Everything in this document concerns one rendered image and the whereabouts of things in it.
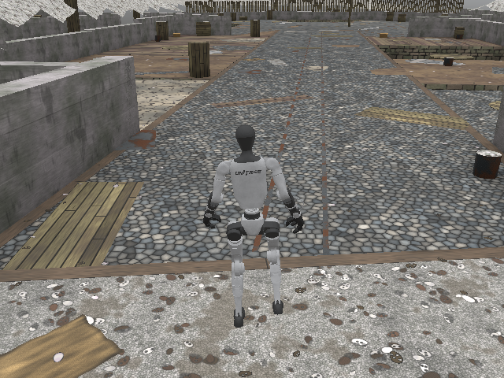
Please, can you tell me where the robot left foot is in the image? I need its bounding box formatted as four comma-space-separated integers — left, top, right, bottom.
233, 307, 245, 328

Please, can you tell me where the right robot hand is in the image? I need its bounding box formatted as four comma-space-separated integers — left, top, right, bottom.
286, 215, 304, 234

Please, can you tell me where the robot torso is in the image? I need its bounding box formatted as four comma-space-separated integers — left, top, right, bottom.
230, 155, 267, 236

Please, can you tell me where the robot right forearm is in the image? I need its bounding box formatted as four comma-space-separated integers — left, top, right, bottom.
283, 188, 301, 219

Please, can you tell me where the robot left forearm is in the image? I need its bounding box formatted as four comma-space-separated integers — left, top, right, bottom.
204, 192, 219, 218

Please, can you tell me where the robot left upper arm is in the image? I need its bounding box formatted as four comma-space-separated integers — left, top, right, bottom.
211, 160, 231, 204

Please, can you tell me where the left robot hand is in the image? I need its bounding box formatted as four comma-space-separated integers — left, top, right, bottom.
203, 214, 221, 228

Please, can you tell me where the robot right upper arm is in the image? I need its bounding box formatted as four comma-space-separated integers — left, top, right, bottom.
264, 157, 290, 201

